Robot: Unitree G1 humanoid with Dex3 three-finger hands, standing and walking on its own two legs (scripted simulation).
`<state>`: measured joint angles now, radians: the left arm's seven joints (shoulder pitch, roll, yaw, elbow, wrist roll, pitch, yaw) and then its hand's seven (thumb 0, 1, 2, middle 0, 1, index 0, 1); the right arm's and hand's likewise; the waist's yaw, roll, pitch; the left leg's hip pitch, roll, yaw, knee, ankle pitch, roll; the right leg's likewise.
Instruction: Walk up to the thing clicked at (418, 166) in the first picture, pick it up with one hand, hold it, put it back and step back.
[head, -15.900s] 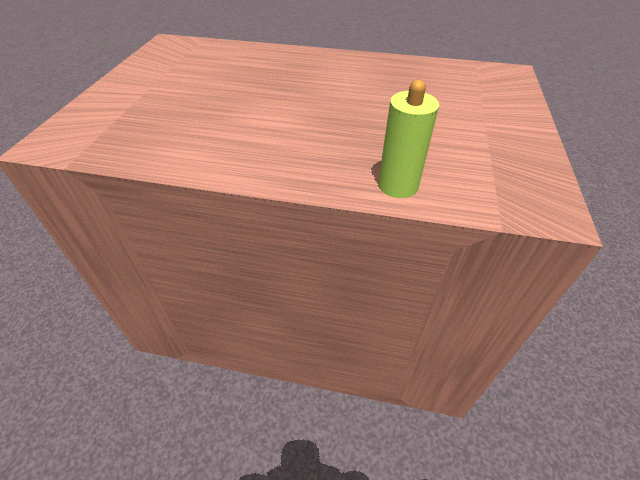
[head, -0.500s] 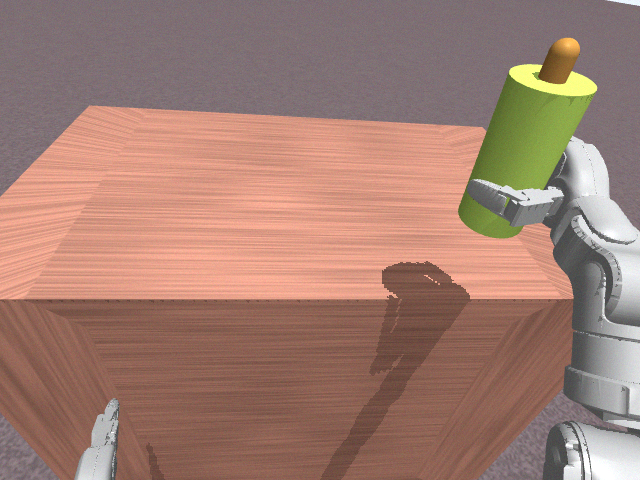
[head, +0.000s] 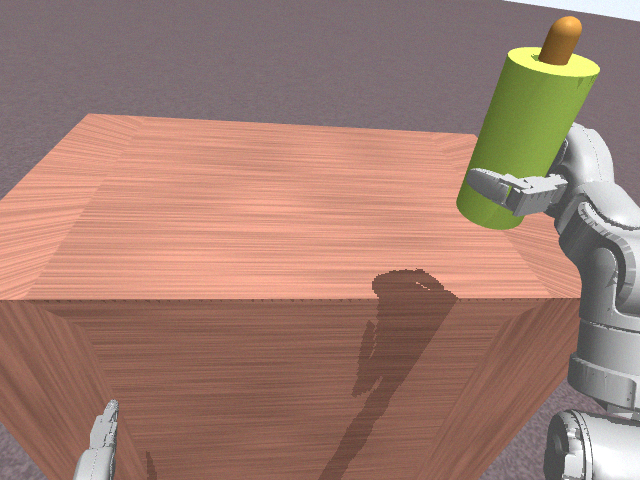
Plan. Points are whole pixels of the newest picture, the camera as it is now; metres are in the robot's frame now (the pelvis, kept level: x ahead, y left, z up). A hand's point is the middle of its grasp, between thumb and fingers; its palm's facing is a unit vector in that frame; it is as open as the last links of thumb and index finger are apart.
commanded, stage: hold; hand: right
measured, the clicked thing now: (522, 129) +0.34 -0.17 +0.34
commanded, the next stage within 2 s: none
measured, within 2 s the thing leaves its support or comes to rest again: neither
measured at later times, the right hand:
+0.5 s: hand (507, 143) +0.35 -0.16 +0.33, palm faces +0.13 +0.99 -0.03, open 10.2 cm
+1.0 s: hand (518, 159) +0.34 -0.17 +0.32, palm faces +0.14 +0.99 -0.04, open 10.2 cm
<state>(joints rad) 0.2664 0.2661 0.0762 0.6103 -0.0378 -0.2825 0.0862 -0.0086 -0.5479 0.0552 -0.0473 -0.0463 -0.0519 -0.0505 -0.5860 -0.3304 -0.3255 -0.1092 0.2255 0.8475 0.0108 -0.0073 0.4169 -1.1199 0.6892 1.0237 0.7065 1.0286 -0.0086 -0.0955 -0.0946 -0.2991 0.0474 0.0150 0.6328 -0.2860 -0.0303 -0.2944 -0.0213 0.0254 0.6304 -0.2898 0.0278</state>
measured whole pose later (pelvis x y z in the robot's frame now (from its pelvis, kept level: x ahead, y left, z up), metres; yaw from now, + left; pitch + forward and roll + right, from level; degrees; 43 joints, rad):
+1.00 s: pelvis +0.00 +0.00 +0.00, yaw +0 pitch -3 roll +0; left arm 0.26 0.26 0.07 0.61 -0.04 -0.29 0.09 -0.01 -0.55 0.05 -0.05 -0.05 -0.06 -0.05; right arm -0.62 -0.35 -0.33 -0.14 0.24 0.94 0.01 -0.01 0.42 -1.13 0.69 1.02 0.71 1.03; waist -0.02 -0.10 -0.11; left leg -0.29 0.05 0.02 0.64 -0.30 -0.03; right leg -0.29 -0.02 0.03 0.64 -0.30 0.03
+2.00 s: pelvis +0.00 +0.00 +0.00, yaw +0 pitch -3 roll +0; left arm 0.27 0.26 0.06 0.60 -0.04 -0.30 0.10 -0.01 -0.55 0.06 -0.05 -0.05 -0.06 -0.05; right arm -0.60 -0.35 -0.35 -0.16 0.25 0.93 0.02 -0.01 0.43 -1.13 0.69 1.03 0.71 1.03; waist -0.01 -0.10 -0.10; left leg -0.30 0.05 0.02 0.64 -0.29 -0.03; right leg -0.30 -0.02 0.03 0.64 -0.30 0.03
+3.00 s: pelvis -0.01 +0.00 +0.00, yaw +1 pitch -1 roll +0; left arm 0.28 0.24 0.04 0.61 -0.01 -0.37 0.11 -0.01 -0.51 0.04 -0.05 -0.05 -0.07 -0.05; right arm -0.69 -0.36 -0.33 0.29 0.15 0.67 -0.01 -0.01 0.46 -1.17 0.69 1.05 0.71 1.05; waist 0.03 -0.06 -0.06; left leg -0.38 0.04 0.00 0.67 -0.28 -0.03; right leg -0.36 -0.03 0.01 0.66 -0.29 0.03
